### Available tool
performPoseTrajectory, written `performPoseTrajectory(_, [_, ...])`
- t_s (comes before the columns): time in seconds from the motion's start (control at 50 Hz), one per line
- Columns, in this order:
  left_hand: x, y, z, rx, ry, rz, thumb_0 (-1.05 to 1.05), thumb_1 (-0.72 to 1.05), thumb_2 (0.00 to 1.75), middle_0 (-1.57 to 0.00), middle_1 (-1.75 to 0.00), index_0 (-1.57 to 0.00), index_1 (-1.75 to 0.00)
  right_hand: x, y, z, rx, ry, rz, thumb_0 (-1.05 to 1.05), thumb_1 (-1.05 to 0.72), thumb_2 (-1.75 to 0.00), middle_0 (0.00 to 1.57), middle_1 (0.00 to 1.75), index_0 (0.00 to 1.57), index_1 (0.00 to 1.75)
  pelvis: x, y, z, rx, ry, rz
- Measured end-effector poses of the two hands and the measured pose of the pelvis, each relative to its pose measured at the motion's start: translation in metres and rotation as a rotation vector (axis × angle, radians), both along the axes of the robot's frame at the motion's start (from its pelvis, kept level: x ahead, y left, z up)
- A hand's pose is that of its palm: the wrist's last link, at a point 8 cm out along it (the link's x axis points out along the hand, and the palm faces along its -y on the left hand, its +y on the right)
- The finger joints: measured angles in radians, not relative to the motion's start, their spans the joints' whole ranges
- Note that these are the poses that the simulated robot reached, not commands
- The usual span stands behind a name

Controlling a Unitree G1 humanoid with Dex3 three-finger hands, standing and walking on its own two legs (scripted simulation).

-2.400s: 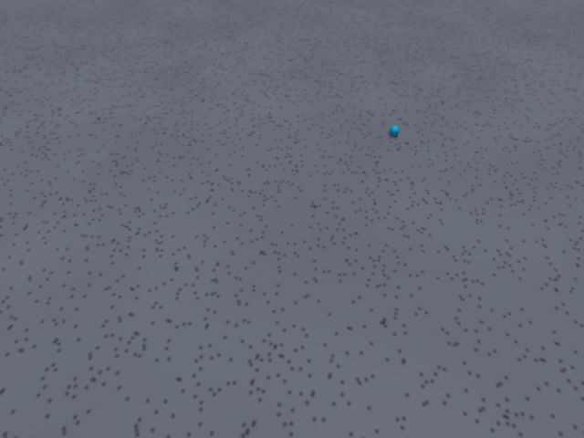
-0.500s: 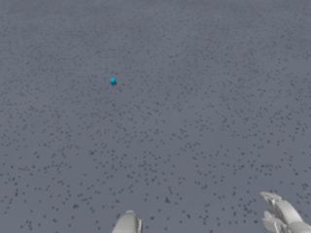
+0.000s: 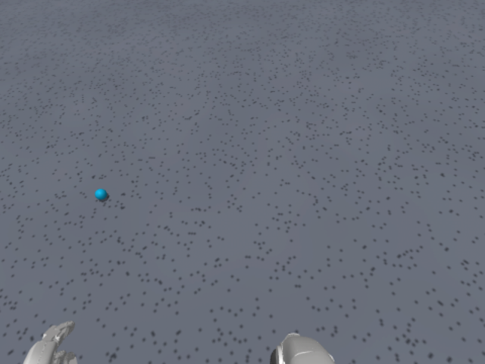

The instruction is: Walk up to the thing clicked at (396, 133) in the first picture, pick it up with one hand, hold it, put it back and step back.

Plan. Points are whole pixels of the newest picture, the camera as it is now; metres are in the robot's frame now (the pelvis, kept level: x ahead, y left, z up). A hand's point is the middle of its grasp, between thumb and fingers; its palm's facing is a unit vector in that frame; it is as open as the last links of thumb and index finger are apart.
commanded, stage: walk up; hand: left
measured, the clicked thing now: (100, 194) +1.05 +0.69 -0.71
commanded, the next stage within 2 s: none
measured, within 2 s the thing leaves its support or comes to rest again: neither
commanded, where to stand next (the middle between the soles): +0.62 +0.83 m, yaw -49 degrees
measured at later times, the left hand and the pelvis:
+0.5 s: hand out of the picture +0.32 +0.54 -0.13, palm faces -0.25 -0.77 -0.59, open 7.4 cm; pelvis +0.19 +0.23 +0.00, yaw -15 degrees
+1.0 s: hand out of the picture +0.51 +0.64 -0.09, palm faces -0.35 -0.71 -0.61, open 7.4 cm; pelvis +0.31 +0.39 +0.00, yaw -26 degrees
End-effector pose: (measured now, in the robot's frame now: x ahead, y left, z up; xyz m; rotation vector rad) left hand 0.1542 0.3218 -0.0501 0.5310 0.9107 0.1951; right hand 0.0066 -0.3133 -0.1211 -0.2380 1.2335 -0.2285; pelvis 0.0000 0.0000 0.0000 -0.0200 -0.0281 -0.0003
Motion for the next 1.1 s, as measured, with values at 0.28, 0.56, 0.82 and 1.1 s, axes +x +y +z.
performPoseTrajectory(0.28, [0.013, 0.122, 0.0, 0.074, 0.223, 0.045, 0.0, 0.89, 0.89, -0.21, -0.3, -0.22, -0.3, 0.221, 0.093, 0.041, -0.031, -0.33, 0.094, 0.01, -0.91, -0.9, 0.21, 0.3, 0.2, 0.3, 0.11, 0.117, 0.008, -0.013, 0.001, -0.132])
performPoseTrajectory(0.56, [0.212, 0.249, -0.024, 0.097, 0.241, -0.134, 0.01, 0.9, 0.89, -0.2, -0.3, -0.21, -0.3, 0.173, 0.229, 0.044, -0.109, -0.071, -0.213, 0.01, -0.9, -0.9, 0.21, 0.3, 0.2, 0.3, 0.21, 0.245, 0.011, 0.01, 0.038, -0.282])
performPoseTrajectory(0.82, [0.339, 0.266, -0.012, 0.113, 0.086, -0.293, 0.0, 0.9, 0.89, -0.21, -0.3, -0.21, -0.3, 0.178, 0.327, -0.004, -0.019, 0.014, -0.367, 0.01, -0.9, -0.9, 0.21, 0.3, 0.2, 0.3, 0.273, 0.314, -0.003, -0.027, -0.002, -0.391])
performPoseTrajectory(1.1, [0.403, 0.42, -0.012, 0.185, 0.093, -0.344, 0.0, 0.89, 0.89, -0.21, -0.3, -0.22, -0.3, 0.28, 0.403, 0.005, -0.121, -0.151, -0.326, 0.01, -0.9, -0.9, 0.21, 0.3, 0.2, 0.3, 0.335, 0.452, -0.022, -0.007, 0.017, -0.478])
